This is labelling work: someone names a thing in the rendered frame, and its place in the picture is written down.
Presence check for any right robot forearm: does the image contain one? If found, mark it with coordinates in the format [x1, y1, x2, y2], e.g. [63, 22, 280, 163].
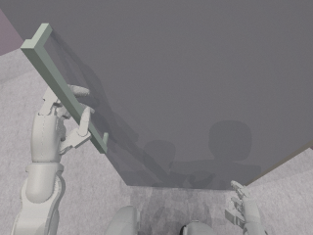
[243, 222, 269, 235]

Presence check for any handle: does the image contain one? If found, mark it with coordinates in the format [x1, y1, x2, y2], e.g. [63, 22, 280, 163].
[20, 23, 109, 154]

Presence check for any right robot thigh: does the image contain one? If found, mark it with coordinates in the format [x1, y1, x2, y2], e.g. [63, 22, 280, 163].
[183, 221, 216, 235]

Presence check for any left robot thigh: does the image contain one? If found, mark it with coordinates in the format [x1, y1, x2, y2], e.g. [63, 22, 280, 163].
[104, 206, 141, 235]

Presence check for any robot left hand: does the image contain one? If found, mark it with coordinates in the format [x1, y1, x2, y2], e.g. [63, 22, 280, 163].
[30, 84, 95, 163]

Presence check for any robot thigh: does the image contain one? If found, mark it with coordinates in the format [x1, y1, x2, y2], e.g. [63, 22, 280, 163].
[104, 206, 141, 235]
[183, 221, 216, 235]

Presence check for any left robot forearm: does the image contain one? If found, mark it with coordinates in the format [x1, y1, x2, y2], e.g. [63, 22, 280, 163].
[10, 162, 66, 235]

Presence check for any fridge door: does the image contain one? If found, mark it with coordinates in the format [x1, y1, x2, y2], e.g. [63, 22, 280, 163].
[0, 0, 313, 191]

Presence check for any robot right hand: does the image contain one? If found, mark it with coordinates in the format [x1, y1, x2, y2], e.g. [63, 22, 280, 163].
[225, 180, 262, 229]

